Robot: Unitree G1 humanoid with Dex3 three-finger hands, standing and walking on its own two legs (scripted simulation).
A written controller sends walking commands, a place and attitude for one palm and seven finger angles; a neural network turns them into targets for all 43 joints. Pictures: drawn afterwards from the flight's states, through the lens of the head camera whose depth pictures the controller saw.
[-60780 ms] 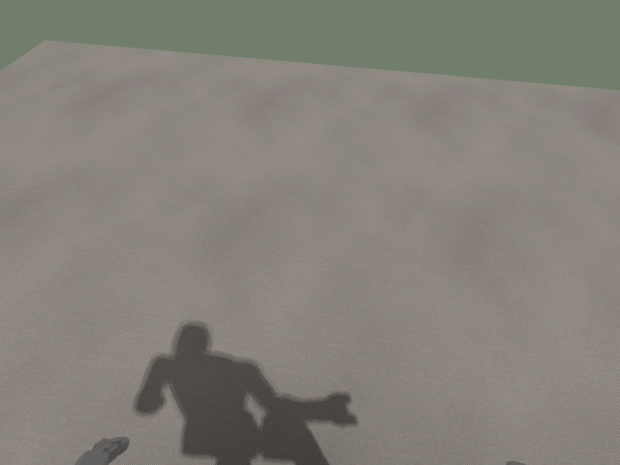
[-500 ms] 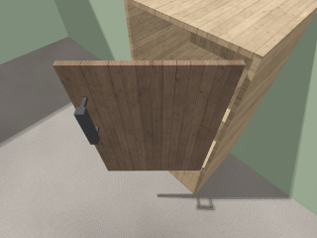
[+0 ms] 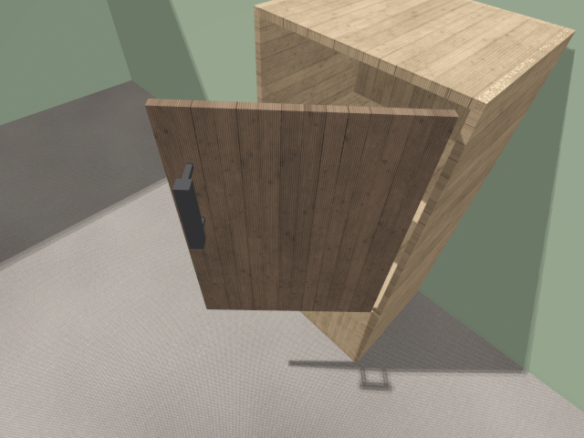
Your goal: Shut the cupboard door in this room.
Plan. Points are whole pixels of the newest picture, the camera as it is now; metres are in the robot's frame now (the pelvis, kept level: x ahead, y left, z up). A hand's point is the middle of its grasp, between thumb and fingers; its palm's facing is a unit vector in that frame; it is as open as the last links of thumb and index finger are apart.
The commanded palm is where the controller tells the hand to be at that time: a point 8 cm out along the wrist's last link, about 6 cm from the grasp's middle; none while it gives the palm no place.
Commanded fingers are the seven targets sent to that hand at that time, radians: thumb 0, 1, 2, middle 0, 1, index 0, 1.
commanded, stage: come to a stop and stand still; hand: left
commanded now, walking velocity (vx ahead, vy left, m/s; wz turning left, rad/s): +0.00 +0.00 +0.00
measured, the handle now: (193, 207) +0.45 +0.20 +0.04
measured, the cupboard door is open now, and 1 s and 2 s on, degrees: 45 45 45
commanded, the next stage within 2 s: look again from close up in 0.76 s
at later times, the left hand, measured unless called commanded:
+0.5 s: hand out of the picture -0.01 +0.18 -0.19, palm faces +0.01 -0.99 -0.12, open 7.4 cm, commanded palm none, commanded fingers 0.00 0.90 0.90 -0.20 -0.30 -0.20 -0.30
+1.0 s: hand out of the picture -0.02 +0.19 -0.19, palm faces +0.00 -0.99 -0.13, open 7.4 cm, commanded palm none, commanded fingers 0.00 0.90 0.90 -0.20 -0.30 -0.20 -0.30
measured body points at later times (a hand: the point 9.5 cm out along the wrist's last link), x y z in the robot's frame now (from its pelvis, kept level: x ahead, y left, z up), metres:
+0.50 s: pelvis +0.00 +0.03 +0.00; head +0.01 +0.05 +0.45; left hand -0.01 +0.23 -0.17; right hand -0.01 -0.19 -0.15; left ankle +0.01 +0.03 -0.74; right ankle +0.00 -0.13 -0.74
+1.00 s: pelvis +0.00 +0.04 +0.00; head +0.01 +0.06 +0.45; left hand -0.02 +0.24 -0.17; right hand -0.04 -0.17 -0.16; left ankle +0.01 +0.04 -0.74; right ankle +0.00 -0.13 -0.74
